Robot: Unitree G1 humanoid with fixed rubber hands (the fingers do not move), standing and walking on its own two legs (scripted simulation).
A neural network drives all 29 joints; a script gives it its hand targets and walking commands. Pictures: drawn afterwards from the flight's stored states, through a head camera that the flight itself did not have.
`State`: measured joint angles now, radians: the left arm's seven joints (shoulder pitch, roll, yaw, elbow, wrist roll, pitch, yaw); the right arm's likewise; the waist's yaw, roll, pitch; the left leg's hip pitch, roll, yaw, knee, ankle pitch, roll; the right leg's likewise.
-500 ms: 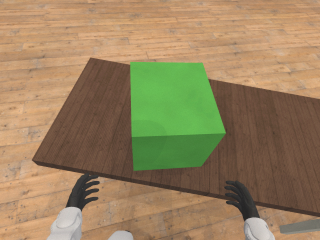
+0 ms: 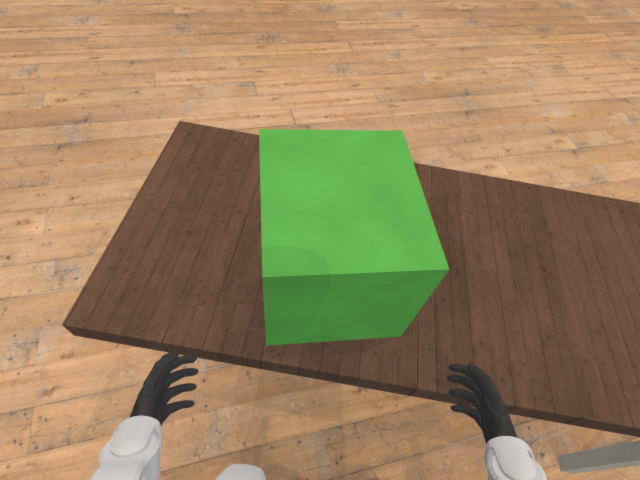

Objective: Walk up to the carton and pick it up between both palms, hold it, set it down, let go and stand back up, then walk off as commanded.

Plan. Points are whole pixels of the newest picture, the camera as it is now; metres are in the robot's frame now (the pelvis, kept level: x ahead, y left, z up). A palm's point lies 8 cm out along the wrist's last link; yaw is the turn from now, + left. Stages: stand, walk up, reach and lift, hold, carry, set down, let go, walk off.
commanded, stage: let go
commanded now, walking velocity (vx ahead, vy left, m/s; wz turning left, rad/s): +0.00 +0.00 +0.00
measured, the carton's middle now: (333, 238) +0.46 +0.05 -0.03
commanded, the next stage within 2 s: stand in 0.50 s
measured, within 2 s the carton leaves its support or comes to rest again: neither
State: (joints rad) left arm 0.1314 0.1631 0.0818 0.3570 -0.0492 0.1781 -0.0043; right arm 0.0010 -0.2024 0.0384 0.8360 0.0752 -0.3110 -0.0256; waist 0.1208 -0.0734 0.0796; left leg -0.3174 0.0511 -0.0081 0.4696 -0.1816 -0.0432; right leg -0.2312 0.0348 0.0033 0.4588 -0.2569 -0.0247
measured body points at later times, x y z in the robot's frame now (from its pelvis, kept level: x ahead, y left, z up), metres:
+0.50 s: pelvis +0.00 +0.00 +0.00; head +0.05 +0.04 +0.45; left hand +0.17 +0.24 -0.09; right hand +0.24 -0.20 -0.07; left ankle +0.04 +0.14 -0.74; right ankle -0.01 -0.11 -0.74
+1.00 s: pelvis +0.01 +0.00 +0.00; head -0.04 +0.02 +0.45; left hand +0.09 +0.27 -0.12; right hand +0.20 -0.22 -0.08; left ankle +0.04 +0.14 -0.74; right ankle -0.01 -0.11 -0.74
